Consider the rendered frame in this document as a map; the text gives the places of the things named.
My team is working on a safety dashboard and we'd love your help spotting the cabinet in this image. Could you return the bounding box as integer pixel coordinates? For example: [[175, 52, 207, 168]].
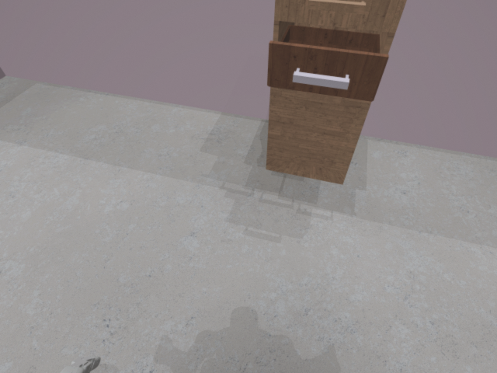
[[266, 0, 407, 185]]

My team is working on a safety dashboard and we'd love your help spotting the robot left hand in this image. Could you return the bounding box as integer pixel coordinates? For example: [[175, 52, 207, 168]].
[[60, 355, 101, 373]]

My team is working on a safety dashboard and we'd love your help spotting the drawer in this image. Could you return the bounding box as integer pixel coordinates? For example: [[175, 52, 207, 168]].
[[267, 25, 389, 102]]

